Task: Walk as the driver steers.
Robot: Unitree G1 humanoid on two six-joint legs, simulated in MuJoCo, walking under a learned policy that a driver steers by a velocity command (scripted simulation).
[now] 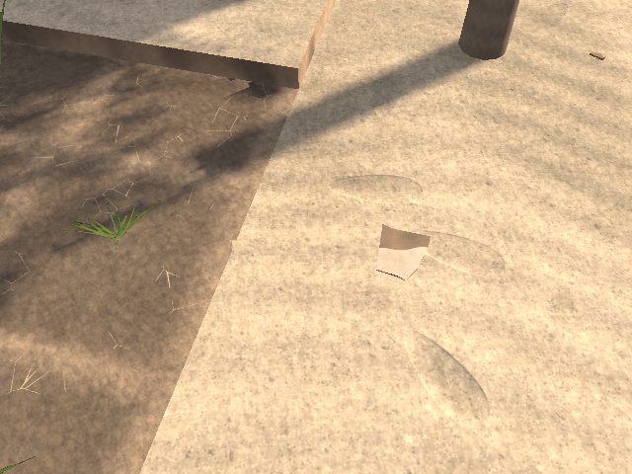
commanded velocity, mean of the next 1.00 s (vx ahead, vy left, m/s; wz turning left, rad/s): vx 0.50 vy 0.00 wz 0.25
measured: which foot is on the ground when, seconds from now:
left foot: down 0.00-0.40, up 0.42-0.86, down 0.88-1.00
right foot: up 0.00-0.36, down 0.38-0.90, up 0.92-1.00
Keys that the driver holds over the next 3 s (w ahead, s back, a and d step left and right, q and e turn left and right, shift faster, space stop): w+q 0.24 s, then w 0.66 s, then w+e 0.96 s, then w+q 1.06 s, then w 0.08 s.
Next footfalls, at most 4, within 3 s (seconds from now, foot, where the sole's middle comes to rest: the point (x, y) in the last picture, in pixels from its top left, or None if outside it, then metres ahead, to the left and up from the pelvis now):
0.38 right None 0.40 -0.12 -0.76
0.88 left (242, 389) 0.61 0.19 -0.76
1.44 right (330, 265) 0.94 -0.01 -0.76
1.92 left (271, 177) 1.24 0.15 -0.76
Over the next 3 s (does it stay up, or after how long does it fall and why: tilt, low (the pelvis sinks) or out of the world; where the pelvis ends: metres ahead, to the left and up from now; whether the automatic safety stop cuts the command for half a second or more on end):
stays up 1.56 0.06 0.01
